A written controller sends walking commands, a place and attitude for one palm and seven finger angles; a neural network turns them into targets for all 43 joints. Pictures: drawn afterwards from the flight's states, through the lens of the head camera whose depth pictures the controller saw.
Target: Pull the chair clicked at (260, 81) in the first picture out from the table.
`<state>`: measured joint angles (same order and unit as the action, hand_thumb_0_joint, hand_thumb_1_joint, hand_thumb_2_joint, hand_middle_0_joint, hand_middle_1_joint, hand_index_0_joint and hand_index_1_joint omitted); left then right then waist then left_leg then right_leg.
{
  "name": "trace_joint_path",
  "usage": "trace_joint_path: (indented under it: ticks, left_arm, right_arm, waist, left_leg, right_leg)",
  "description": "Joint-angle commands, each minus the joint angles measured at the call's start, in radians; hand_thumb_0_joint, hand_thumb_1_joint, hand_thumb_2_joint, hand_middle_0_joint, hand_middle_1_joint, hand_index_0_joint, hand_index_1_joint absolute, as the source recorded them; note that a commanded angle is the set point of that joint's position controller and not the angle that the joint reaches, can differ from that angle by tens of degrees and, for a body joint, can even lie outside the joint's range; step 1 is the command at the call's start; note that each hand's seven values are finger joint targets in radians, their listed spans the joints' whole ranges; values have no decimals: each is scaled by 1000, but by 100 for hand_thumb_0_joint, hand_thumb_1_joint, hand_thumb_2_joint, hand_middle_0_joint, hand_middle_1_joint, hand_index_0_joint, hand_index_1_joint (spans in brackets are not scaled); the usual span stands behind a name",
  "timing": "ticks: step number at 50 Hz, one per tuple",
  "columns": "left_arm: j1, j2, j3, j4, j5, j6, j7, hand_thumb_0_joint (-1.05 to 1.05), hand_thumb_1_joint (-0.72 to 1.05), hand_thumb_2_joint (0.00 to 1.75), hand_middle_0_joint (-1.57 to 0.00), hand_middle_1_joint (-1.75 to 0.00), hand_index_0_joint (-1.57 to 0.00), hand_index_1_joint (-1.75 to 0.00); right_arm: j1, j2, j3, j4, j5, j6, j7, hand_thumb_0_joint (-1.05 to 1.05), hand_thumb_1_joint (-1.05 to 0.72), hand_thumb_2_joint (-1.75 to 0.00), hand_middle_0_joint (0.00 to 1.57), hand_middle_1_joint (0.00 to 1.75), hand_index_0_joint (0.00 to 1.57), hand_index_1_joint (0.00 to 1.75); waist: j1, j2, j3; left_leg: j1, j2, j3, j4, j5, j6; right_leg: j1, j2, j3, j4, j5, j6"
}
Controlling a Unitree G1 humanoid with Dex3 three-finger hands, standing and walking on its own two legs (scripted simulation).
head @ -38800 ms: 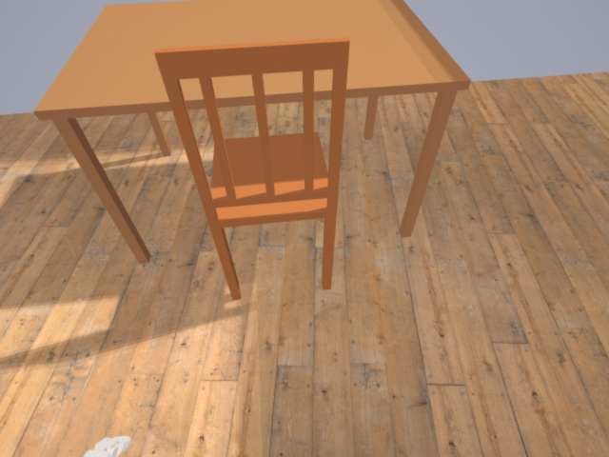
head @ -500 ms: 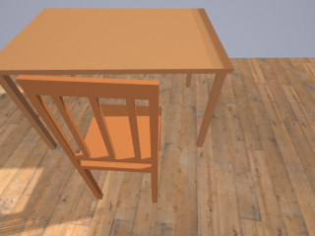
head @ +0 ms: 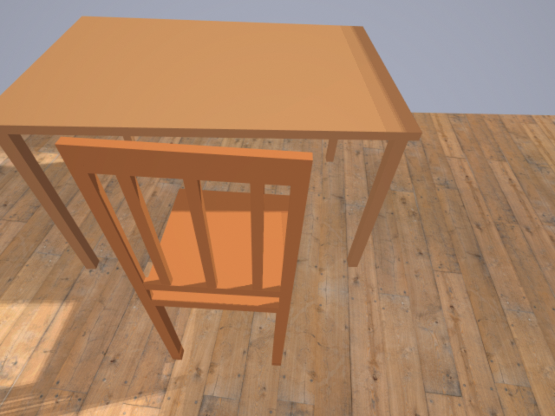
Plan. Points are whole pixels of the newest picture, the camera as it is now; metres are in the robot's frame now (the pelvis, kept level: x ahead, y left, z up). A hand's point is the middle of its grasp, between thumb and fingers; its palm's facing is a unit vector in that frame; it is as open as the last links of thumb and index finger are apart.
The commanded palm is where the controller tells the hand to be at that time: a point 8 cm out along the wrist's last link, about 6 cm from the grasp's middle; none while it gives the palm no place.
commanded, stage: come to a stop and stand still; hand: left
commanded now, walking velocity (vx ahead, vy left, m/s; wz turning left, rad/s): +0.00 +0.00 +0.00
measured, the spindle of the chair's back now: (203, 240) +0.44 +0.18 -0.07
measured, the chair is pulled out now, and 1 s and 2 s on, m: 0.17 0.17 0.17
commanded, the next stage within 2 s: look again from close up in 0.06 s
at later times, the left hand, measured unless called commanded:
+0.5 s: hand out of the picture -0.02 +0.15 -0.18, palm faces +0.00 -0.98 -0.19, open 7.4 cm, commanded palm none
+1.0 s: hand out of the picture -0.02 +0.12 -0.17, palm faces +0.01 -0.98 -0.19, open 7.3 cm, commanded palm none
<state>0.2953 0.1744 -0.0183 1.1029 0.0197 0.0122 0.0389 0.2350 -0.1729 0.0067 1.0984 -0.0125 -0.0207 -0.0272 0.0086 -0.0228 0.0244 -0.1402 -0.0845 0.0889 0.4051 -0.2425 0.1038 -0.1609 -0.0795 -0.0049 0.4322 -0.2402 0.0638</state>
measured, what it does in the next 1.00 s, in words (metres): stands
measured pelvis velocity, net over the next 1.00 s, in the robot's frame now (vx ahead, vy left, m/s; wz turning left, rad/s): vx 0.00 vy -0.04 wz -0.02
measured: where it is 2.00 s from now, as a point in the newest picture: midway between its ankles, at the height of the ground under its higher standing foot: outside the picture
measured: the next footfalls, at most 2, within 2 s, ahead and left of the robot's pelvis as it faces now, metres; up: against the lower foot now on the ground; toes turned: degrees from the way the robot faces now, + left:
none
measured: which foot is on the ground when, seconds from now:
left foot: down 0.00-1.00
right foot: down 0.00-1.00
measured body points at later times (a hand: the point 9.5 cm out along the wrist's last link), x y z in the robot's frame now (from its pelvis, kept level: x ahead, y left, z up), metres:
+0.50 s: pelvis +0.00 -0.02 +0.00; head +0.01 -0.02 +0.45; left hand -0.02 +0.20 -0.16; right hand -0.01 -0.24 -0.16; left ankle -0.01 +0.05 -0.74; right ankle -0.01 -0.16 -0.74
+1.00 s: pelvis +0.00 -0.04 +0.00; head +0.00 -0.04 +0.45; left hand -0.02 +0.17 -0.16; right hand -0.01 -0.26 -0.16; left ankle -0.01 +0.05 -0.74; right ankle -0.01 -0.16 -0.74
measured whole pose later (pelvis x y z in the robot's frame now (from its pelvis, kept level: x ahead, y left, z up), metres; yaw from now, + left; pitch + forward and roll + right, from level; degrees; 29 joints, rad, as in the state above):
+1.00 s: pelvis +0.00 -0.04 +0.00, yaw -1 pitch -2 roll +0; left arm 0.33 0.13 -0.02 1.15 0.02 -0.02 0.05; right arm 0.28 -0.14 0.00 1.17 -0.01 -0.02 -0.03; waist 0.00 0.00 0.01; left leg -0.13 -0.03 0.08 0.37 -0.23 0.05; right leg -0.16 -0.02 -0.01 0.41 -0.23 0.01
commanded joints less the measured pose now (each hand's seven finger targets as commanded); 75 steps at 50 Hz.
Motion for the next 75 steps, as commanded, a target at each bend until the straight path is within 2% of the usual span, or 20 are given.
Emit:
trace_joint_path:
  ticks: [1, 4, 7, 14, 16, 25, 29, 30, 34, 35, 39, 40, 44, 50, 54, 65, 69, 71, 73, 75]
  left_arm:
    - [64, 95, 15, -20, -3, -12, 9, 0, 90, 90, -20, -30, -20, -30]
    - [78, 84, 14, -5, -2, -13, 10, 0, 90, 90, -20, -30, -20, -30]
    - [92, 78, 13, 6, -2, -16, 10, 0, 90, 90, -20, -30, -20, -30]
    - [108, 64, 14, 20, -5, -20, 13, 0, 90, 90, -20, -30, -20, -30]
    - [103, 66, 14, 21, -4, -20, 13, 0, 90, 90, -20, -30, -20, -30]
    - [101, 65, 13, 21, -5, -27, 14, 0, 90, 90, -20, -30, -20, -30]
    - [107, 54, 13, 23, -6, -30, 14, 0, 90, 90, -20, -30, -20, -30]
    - [98, 60, 12, 21, -5, -30, 14, 0, 90, 90, -20, -30, -20, -30]
    - [101, 52, 13, 20, -5, -33, 14, 0, 90, 90, -20, -30, -20, -30]
    - [99, 55, 12, 20, -5, -32, 13, 0, 90, 90, -20, -30, -20, -30]
    - [104, 54, 12, 21, -5, -36, 13, 0, 90, 90, -20, -30, -20, -30]
    - [101, 54, 13, 20, -5, -35, 12, 0, 90, 90, -20, -30, -20, -30]
    - [108, 51, 13, 22, -5, -38, 13, 0, 90, 90, -20, -30, -20, -30]
    - [108, 55, 11, 23, -4, -39, 12, 0, 90, 90, -20, -30, -20, -30]
    - [115, 53, 11, 27, -4, -40, 12, 0, 90, 90, -20, -30, -20, -30]
    - [115, 64, 12, 23, -4, -43, 10, 0, 90, 90, -20, -30, -20, -30]
    - [114, 65, 14, 23, -5, -45, 11, 0, 90, 90, -20, -30, -20, -30]
    - [113, 66, 14, 21, -4, -44, 10, 0, 90, 90, -20, -30, -20, -30]
    - [117, 65, 15, 22, -5, -46, 11, 0, 90, 90, -20, -30, -20, -30]
    - [110, 69, 14, 19, -4, -45, 10, 0, 90, 90, -20, -30, -20, -30]
  right_arm:
    - [54, -139, -23, -16, 4, -9, -8, 0, -90, -90, 20, 30, 20, 30]
    - [63, -134, -23, -5, 6, -8, -9, 0, -90, -90, 20, 30, 20, 30]
    - [68, -128, -23, 2, 5, -9, -7, 0, -90, -90, 20, 30, 20, 30]
    - [93, -111, -21, 26, 6, -13, -10, 0, -90, -90, 20, 30, 20, 30]
    - [92, -102, -19, 28, 7, -10, -8, 0, -90, -90, 20, 30, 20, 30]
    - [101, -79, -14, 45, 8, -11, -6, 0, -90, -90, 20, 30, 20, 30]
    - [107, -73, -13, 49, 7, -12, -6, 0, -90, -90, 20, 30, 20, 30]
    - [102, -71, -14, 47, 8, -10, -5, 0, -90, -90, 20, 30, 20, 30]
    - [108, -69, -13, 48, 7, -11, -6, 0, -90, -90, 20, 30, 20, 30]
    - [101, -67, -13, 48, 8, -9, -5, 0, -90, -90, 20, 30, 20, 30]
    - [106, -67, -12, 48, 8, -11, -5, 0, -90, -90, 20, 30, 20, 30]
    - [101, -65, -12, 47, 8, -10, -5, 0, -90, -90, 20, 30, 20, 30]
    - [106, -67, -12, 49, 8, -11, -6, 0, -90, -90, 20, 30, 20, 30]
    - [102, -67, -14, 52, 9, -7, -4, 0, -90, -90, 20, 30, 20, 30]
    - [106, -68, -13, 55, 7, -7, -4, 0, -90, -90, 20, 30, 20, 30]
    - [102, -69, -13, 54, 9, -6, -2, 0, -90, -90, 20, 30, 20, 30]
    - [108, -72, -12, 55, 8, -10, -4, 0, -90, -90, 20, 30, 20, 30]
    - [105, -71, -12, 54, 9, -9, -4, 0, -90, -90, 20, 30, 20, 30]
    - [105, -74, -12, 54, 8, -10, -5, 0, -90, -90, 20, 30, 20, 30]
    - [101, -70, -12, 55, 9, -8, -4, 0, -90, -90, 20, 30, 20, 30]
  waist:
    - [-9, 58, 50]
    - [-10, 57, 58]
    - [-10, 22, 56]
    - [-8, 24, 32]
    - [-8, -5, 54]
    - [-6, 1, 64]
    - [-9, 10, 44]
    - [-7, 6, 70]
    - [-9, 7, 60]
    - [-8, 8, 79]
    - [-9, 14, 45]
    - [-8, 5, 65]
    - [-9, 6, 44]
    - [-10, -1, 72]
    - [-10, 16, 63]
    - [-9, 0, 72]
    - [-9, 17, 44]
    - [-8, 19, 57]
    - [-8, 8, 31]
    - [-7, 2, 66]
  left_leg:
    - [-16, 204, -186, -141, 188, -82]
    - [-18, 202, -188, -154, 149, -85]
    - [-16, 199, -184, -153, 119, -75]
    - [4, 197, -171, -139, 177, -75]
    - [-21, 191, -164, -133, 155, -67]
    - [-26, 184, -146, -117, 157, -62]
    - [-10, 182, -142, -111, 157, -64]
    - [-26, 183, -139, -113, 148, -64]
    - [-19, 182, -140, -111, 138, -66]
    - [-27, 183, -139, -115, 127, -65]
    - [-9, 183, -138, -105, 151, -66]
    - [-16, 185, -134, -109, 142, -66]
    - [-2, 186, -137, -105, 147, -67]
    - [-14, 188, -135, -114, 108, -68]
    - [-6, 188, -134, -116, 97, -71]
    - [-9, 192, -129, -118, 94, -72]
    - [1, 192, -130, -110, 121, -73]
    - [-6, 193, -130, -112, 118, -73]
    - [13, 193, -130, -103, 140, -72]
    - [-2, 195, -128, -110, 128, -73]
  right_leg:
    - [-35, -27, 14, -33, 73, -55]
    - [-37, -27, 17, -34, 77, -54]
    - [-36, -31, 23, -43, 85, -56]
    - [-24, -34, 28, -41, 106, -59]
    - [-23, -35, 34, -51, 112, -62]
    - [-26, -36, 50, -68, 133, -70]
    - [-25, -38, 58, -72, 140, -73]
    - [-35, -36, 57, -77, 136, -73]
    - [-36, -35, 65, -80, 132, -75]
    - [-47, -32, 66, -86, 122, -77]
    - [-33, -34, 73, -84, 145, -79]
    - [-44, -31, 71, -89, 138, -80]
    - [-38, -32, 76, -89, 143, -80]
    - [-58, -29, 78, -104, 108, -84]
    - [-62, -29, 83, -104, 97, -85]
    - [-71, -24, 90, -113, 95, -89]
    - [-53, -27, 94, -106, 119, -91]
    - [-58, -28, 93, -110, 116, -91]
    - [-49, -28, 94, -105, 140, -92]
    - [-64, -26, 91, -111, 132, -92]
